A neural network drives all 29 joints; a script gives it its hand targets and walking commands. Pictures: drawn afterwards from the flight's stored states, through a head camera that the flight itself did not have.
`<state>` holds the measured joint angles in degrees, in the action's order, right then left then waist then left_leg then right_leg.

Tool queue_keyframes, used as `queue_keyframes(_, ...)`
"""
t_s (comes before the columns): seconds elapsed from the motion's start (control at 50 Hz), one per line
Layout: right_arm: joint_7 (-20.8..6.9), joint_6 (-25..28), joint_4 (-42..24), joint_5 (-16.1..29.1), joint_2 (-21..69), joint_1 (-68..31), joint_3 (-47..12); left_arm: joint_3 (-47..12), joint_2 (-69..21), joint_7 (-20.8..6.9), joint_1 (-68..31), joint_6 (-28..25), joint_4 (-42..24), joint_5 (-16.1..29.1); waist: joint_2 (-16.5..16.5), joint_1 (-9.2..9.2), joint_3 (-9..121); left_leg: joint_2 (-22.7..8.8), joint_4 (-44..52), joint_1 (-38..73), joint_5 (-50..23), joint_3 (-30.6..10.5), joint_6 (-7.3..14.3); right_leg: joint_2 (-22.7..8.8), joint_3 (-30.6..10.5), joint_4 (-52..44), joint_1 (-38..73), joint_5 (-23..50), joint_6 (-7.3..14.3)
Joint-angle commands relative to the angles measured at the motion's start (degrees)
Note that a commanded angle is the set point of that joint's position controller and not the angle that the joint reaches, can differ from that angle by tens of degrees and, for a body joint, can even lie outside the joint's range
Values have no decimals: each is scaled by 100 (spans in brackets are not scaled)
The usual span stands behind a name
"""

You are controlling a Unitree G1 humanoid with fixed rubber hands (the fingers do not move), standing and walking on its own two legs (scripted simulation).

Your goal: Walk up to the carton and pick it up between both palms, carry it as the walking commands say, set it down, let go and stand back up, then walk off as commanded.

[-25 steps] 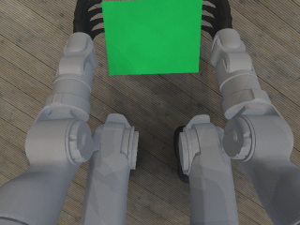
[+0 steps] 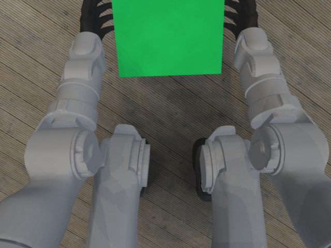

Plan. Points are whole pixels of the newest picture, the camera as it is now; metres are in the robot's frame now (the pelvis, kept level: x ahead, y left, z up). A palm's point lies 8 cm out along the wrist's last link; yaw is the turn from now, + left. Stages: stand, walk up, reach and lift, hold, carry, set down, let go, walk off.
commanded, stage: set down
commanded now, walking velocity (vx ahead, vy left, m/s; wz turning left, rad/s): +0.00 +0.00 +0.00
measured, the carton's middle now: (168, 40) +0.51 +0.01 -0.25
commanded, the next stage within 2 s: let go in 1.96 s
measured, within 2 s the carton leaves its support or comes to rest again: rests again in 0.18 s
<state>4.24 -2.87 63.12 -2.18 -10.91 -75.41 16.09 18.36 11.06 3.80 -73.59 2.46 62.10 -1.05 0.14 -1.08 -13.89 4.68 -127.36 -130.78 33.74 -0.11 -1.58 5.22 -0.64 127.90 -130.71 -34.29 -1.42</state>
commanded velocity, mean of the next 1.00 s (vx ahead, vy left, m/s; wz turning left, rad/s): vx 0.00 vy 0.00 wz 0.00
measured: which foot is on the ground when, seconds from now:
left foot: down 0.00-1.00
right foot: down 0.00-1.00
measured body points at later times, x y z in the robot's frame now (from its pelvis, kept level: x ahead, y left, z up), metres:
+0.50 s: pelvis -0.01 +0.00 +0.00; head +0.35 +0.00 +0.27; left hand +0.50 +0.20 -0.18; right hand +0.51 -0.18 -0.18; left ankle +0.11 +0.11 -0.33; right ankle +0.10 -0.11 -0.33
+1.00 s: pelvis +0.00 +0.00 +0.06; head +0.32 +0.00 +0.38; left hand +0.51 +0.21 -0.07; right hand +0.52 -0.18 -0.07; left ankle +0.11 +0.11 -0.33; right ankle +0.10 -0.11 -0.33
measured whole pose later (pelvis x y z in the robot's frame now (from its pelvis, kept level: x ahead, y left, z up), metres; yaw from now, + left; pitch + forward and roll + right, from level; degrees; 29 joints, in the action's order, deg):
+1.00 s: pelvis +0.00 +0.00 +0.06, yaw +1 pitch +43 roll +0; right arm 5.6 -4.0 51.8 8.9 -17.5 -63.9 8.0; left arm 9.6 16.7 5.8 -62.2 3.7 50.9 9.6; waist 0.0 -0.5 -3.4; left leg 3.3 -113.9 -125.6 31.0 0.0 -0.3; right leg 2.2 0.0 114.7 -125.0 -32.4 -0.1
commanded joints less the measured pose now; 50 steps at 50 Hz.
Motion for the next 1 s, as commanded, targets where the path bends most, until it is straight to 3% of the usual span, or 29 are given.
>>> queue_keyframes(0.0, -499, 152, -75, 128, 1756, -1365, -846, -884, -1782, -545, -1497, -111, -64, 35, 119, -76, 4890, 138, 1026, 2327, -1538, 118, -14, 68, 152, -1000, 2421, 1593, 24)
queue_keyframes(0.1, 156, 388, 29, 506, -563, -691, -730, -650, 460, 113, -753, -384, 46, 397, 122, -48, 5138, -10, 1104, 2560, -1589, 90, -68, -86, 89, -1090, 2688, 1649, -30)
queue_keyframes(0.18, 297, 551, -393, 1025, -850, -901, -1006, -844, 997, 290, -978, -562, -225, 884, 151, -134, 5532, -132, 1065, 2678, -1945, 17, -37, -173, -20, -1042, 2785, 1996, -16)
queue_keyframes(0.28, 269, 568, -545, 1446, -1038, -1104, -1339, -1197, 1137, 267, -1131, -582, -373, 1285, 143, -145, 5811, -245, 1072, 2713, -1953, -24, -8, -273, -91, -1015, 2971, 1981, 0)
queue_keyframes(0.4, 235, 527, -318, 1460, -1346, -1011, -1221, -1189, 1326, 203, -1036, -522, -178, 1382, 146, -36, 5603, -317, 1101, 2558, -1638, -59, 3, -350, -64, -1011, 2867, 1675, -9)
queue_keyframes(0.5, 192, 514, -267, 1487, -1436, -974, -1215, -1145, 1418, 177, -972, -502, -119, 1385, 175, -77, 5500, -352, 1119, 2585, -1512, -67, 32, -389, -30, -1012, 2826, 1497, -20)
queue_keyframes(0.6, 242, 439, -918, 1577, -1479, -985, -1259, -1148, 1441, 244, -993, -424, -801, 1431, 169, -93, 6745, -301, 1155, 3352, -1831, 27, 50, -371, 85, -1075, 3417, 1740, -14)
queue_keyframes(0.7, 321, 227, -1576, 1517, -1584, -746, -1095, -1087, 1507, 354, -757, -212, -1473, 1410, 50, -20, 7669, -219, 1379, 4016, -1876, 133, 33, -327, 229, -1336, 3713, 1718, 11)
queue_keyframes(0.98, 97, -35, -1752, 1032, -1218, 45, -664, -744, 1140, 170, 77, 47, -1751, 991, 6, 55, 7000, -105, 2564, 3761, -1673, 185, -9, -245, 238, -2503, 3701, 1582, 43)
